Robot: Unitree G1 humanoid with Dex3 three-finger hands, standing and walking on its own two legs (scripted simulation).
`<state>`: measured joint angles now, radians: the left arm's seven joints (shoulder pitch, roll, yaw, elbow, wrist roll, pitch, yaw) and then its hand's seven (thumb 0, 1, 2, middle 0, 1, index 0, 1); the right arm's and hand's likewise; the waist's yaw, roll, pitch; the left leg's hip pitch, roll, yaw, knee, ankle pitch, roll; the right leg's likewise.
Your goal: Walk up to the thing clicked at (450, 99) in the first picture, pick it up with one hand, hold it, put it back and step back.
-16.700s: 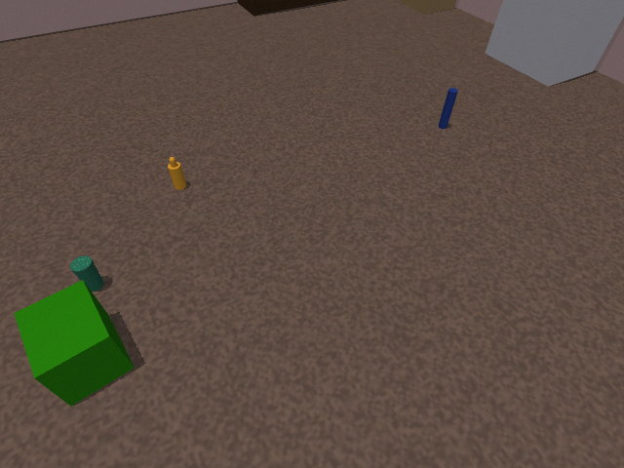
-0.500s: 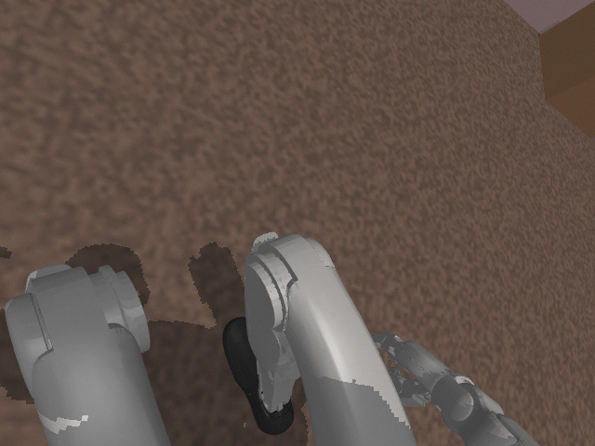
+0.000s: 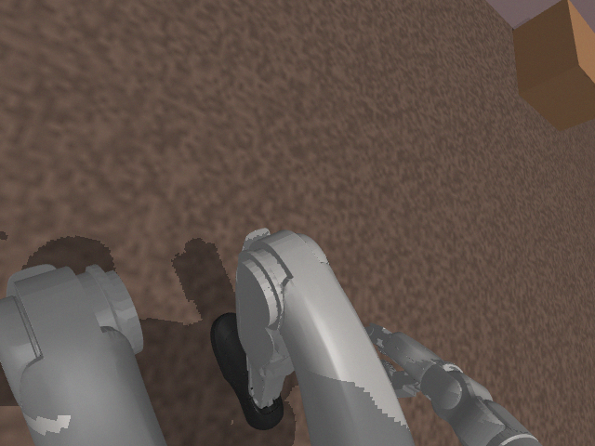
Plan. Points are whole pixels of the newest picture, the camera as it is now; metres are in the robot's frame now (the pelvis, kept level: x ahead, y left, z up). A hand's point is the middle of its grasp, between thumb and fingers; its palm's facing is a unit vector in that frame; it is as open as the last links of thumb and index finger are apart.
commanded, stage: close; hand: left
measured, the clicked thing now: out of the picture +0.46 +0.31 -0.18
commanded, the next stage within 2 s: settle in 0.68 s
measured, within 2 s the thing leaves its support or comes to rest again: leaves its support in 1.06 s
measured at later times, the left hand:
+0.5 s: hand out of the picture +0.46 +0.31 -0.15, palm faces +0.36 -0.93 +0.02, open 10.4 cm
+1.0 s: hand out of the picture +0.47 +0.31 -0.15, palm faces +0.37 -0.93 +0.02, open 6.9 cm
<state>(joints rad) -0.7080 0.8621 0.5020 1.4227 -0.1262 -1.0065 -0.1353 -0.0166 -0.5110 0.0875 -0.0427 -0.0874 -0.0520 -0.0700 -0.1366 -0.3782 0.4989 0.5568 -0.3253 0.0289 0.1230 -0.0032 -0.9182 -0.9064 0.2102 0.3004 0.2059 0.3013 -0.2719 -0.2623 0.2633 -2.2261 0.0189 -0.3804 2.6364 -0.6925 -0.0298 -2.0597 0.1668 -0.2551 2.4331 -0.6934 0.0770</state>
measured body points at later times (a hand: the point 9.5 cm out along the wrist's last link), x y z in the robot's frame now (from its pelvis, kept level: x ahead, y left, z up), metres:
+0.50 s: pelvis +0.00 +0.00 +0.00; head +0.23 +0.19 +0.34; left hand +0.43 +0.36 -0.15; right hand +0.16 -0.24 -0.03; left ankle +0.08 +0.13 -0.25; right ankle +0.12 -0.12 -0.25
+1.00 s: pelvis +0.00 +0.00 +0.00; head +0.23 +0.19 +0.34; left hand +0.44 +0.36 -0.15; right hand +0.15 -0.25 -0.03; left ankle +0.08 +0.13 -0.25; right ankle +0.12 -0.12 -0.25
